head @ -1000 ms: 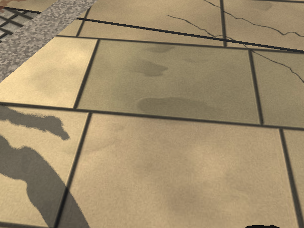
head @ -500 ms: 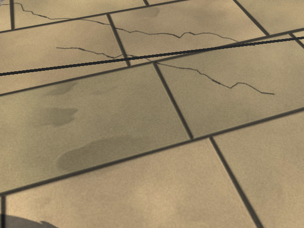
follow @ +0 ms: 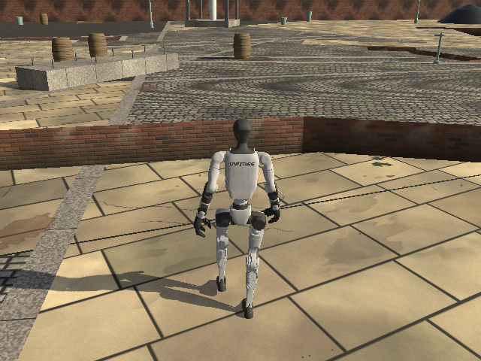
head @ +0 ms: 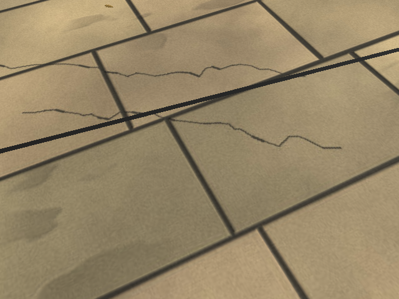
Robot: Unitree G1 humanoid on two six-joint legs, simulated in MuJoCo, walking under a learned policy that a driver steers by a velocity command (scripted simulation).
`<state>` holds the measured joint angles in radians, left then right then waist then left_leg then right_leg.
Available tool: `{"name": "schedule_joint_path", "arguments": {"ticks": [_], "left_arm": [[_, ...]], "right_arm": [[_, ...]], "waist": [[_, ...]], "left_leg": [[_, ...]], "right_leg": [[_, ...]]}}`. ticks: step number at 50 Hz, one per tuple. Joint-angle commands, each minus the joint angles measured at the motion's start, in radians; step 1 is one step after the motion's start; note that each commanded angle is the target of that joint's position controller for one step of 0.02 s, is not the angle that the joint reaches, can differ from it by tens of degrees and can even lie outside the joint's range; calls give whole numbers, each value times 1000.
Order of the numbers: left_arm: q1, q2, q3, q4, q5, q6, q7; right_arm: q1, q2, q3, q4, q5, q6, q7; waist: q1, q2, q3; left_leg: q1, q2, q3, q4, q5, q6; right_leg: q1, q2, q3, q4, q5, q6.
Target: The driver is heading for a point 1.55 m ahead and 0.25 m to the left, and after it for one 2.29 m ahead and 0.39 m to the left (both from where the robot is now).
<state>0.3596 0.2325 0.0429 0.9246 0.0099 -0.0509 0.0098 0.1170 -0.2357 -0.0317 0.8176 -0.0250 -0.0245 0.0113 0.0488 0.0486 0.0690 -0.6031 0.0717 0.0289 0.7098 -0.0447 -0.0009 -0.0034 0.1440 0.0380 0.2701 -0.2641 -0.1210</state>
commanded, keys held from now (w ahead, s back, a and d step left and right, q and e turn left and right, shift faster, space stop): no key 0.74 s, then w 0.12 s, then w+q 0.14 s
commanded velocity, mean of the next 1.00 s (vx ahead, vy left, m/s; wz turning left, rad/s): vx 0.10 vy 0.00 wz -0.02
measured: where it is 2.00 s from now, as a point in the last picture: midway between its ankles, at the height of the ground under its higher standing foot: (182, 231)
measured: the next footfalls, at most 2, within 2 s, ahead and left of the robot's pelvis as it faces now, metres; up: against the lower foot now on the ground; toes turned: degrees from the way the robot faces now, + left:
left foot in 0.10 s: +0.20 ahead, +0.10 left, +0.00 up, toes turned +1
right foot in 0.44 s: +0.11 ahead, -0.11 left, +0.00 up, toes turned +1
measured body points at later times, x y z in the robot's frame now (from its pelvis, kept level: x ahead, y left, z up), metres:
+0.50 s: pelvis +0.08 +0.01 +0.00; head +0.08 +0.01 +0.45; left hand +0.10 +0.26 -0.15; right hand +0.14 -0.23 -0.15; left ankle +0.16 +0.09 -0.74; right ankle +0.07 -0.11 -0.74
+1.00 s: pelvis +0.15 +0.01 +0.00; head +0.15 +0.03 +0.45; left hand +0.09 +0.25 -0.16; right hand +0.18 -0.23 -0.14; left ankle +0.17 +0.10 -0.72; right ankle +0.07 -0.11 -0.74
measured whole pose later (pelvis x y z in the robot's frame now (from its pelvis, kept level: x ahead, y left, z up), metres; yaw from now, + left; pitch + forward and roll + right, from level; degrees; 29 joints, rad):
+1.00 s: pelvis +0.15 +0.01 +0.00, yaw +2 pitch +0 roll -1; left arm 0.41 0.20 0.04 1.13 0.02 -0.04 0.03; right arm 0.31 -0.19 -0.02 1.04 -0.02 -0.03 0.02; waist 0.00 -0.02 -0.02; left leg -0.36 0.01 0.06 0.70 -0.37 0.08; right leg -0.02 0.02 -0.02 0.34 -0.32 -0.02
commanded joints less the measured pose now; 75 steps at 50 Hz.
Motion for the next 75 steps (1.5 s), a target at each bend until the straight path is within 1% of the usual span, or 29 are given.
{"name": "schedule_joint_path", "arguments": {"ticks": [1,4,5,6,7,8,10,12,16,21,23,25,28,37,40,43,46,50,53,54,55,56,57,59,62,65,71,73,75], "left_arm": [[49,126,18,-16,10,-2,15],[-18,150,21,-13,-5,-8,22],[-20,135,13,-37,-16,-18,20],[156,45,-1,-13,-45,-11,19],[173,98,10,24,-23,11,23],[113,110,15,32,2,25,22],[26,84,9,27,17,45,12],[51,54,-2,52,18,71,6],[9,44,-12,79,8,97,21],[3,38,-24,118,16,85,20],[-23,80,-25,115,20,65,24],[-64,48,-37,128,3,43,23],[-76,58,-35,135,-4,26,28],[3,29,-40,176,-2,30,29],[33,67,-23,179,0,38,27],[86,105,2,184,2,42,25],[75,106,17,180,15,18,27],[55,105,27,178,14,-16,26],[-4,99,25,152,14,-26,16],[-42,43,6,110,15,-33,4],[-57,23,3,63,24,-41,-13],[-120,64,11,41,38,-41,-20],[-161,64,10,28,26,-51,-30],[-165,69,13,24,22,-59,-34],[-174,64,15,1,32,-28,-33],[-301,57,10,-67,27,-11,-32],[-484,37,-10,-160,11,-14,-43],[-468,59,-4,-172,8,-18,-39],[-338,98,14,-141,10,-25,-26]], "right_arm": [[3,-73,-10,-43,2,-21,-9],[211,-103,-22,34,-6,-49,-29],[308,-149,-30,59,-13,-63,-38],[310,-202,-36,53,-6,-58,-35],[284,-151,-24,50,31,-44,-23],[207,-109,-11,39,36,-40,-17],[100,-45,15,33,20,-30,-28],[75,-59,17,50,8,-22,-35],[123,-106,6,85,6,-10,-32],[104,-108,-1,104,19,26,-33],[139,-82,-2,112,28,33,-28],[146,-51,4,135,24,33,-21],[185,-62,5,176,13,22,-20],[192,-33,20,242,17,15,-31],[196,-41,14,245,12,21,-29],[128,3,18,206,-7,18,-13],[116,-20,6,173,-10,-6,3],[102,-21,-8,136,8,-31,18],[343,-30,-33,213,6,-40,12],[484,-113,-59,243,-4,-48,-4],[589,-172,-70,282,11,-40,-3],[482,-142,-59,259,7,-31,-4],[385,-127,-56,216,0,-32,-3],[295,-105,-50,172,7,-38,-8],[329,-83,-42,181,22,-52,-17],[373,-93,-44,185,21,-52,-22],[408,-85,-40,197,15,-56,-23],[381,-104,-44,193,13,-61,-28],[342,-136,-51,187,9,-65,-32]], "waist": [[-8,-137,-58],[-119,-107,-102],[-144,-30,-196],[-67,175,-323],[-65,110,-369],[-50,21,-249],[-19,-4,-113],[9,64,-100],[-25,77,-123],[-13,46,-45],[-57,-59,13],[-84,-147,20],[-98,-116,-4],[-61,-48,0],[-47,-94,5],[-9,-194,114],[-22,-171,121],[-41,-159,94],[-152,-60,14],[-206,165,-29],[-202,328,-51],[-141,146,9],[-117,35,29],[-69,-41,14],[-53,4,-11],[-74,9,14],[-130,39,37],[-108,36,34],[-45,40,-26]], "left_leg": [[120,-64,30,-86,-16,33],[361,-79,8,-311,87,84],[580,66,-116,-286,541,116],[786,341,-379,-211,1088,308],[729,366,-465,-260,1024,376],[607,317,-387,-311,809,357],[422,210,-254,-411,481,264],[329,127,-155,-445,320,206],[335,122,-182,-482,-44,193],[188,97,-210,-535,-491,100],[216,26,-156,-491,-429,38],[445,-7,-104,-394,-210,37],[492,7,-110,-375,-138,47],[418,12,-114,-392,-119,38],[351,-55,-61,-305,-394,54],[143,-102,32,-86,-366,54],[8,-28,-7,59,-357,74],[128,-37,27,-57,-315,93],[543,-128,57,-217,-274,126],[681,74,-288,-395,-449,192],[789,253,-752,-569,-529,304],[726,259,-713,-544,-514,304],[652,227,-615,-517,-412,287],[570,156,-458,-529,-197,245],[569,99,-351,-530,34,241],[557,80,-321,-536,122,250],[561,60,-255,-542,279,198],[596,84,-258,-520,359,181],[643,85,-234,-386,619,151]], "right_leg": [[32,-270,75,100,981,-16],[29,-252,88,325,977,9],[-87,-200,72,493,697,32],[-266,-41,17,774,-134,72],[-308,-13,65,867,-356,75],[-335,-48,94,899,-325,82],[-315,-103,86,779,-248,99],[-216,-107,31,638,-208,122],[-184,-117,-16,436,-177,129],[-73,-141,-23,170,10,85],[-192,-237,123,52,-105,49],[-390,-257,156,-46,-217,59],[-358,-236,125,-46,-124,79],[-244,-225,91,4,2,57],[-251,-215,121,-18,-336,16],[-215,-372,321,-153,-557,-79],[-104,-447,313,-174,-394,-113],[-89,-409,139,-112,-188,-72],[-291,-315,-36,177,16,-19],[-453,-213,-174,526,51,43],[-705,-67,-153,778,-260,73],[-775,-150,-40,899,-242,54],[-769,-190,-16,906,-126,47],[-687,-226,-11,817,-10,60],[-661,-209,-40,733,44,109],[-708,-197,-63,620,105,147],[-586,-165,-108,344,285,116],[-520,-159,-99,292,274,81],[-369,-116,-103,263,189,45]]}}
Keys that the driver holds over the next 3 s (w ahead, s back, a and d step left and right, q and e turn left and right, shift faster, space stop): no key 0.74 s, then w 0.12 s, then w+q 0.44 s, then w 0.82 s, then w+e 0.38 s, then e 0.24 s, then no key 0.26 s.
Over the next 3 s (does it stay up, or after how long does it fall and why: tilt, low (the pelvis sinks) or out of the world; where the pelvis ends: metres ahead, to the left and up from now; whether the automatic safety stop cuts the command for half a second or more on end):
stays up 1.09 0.24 0.00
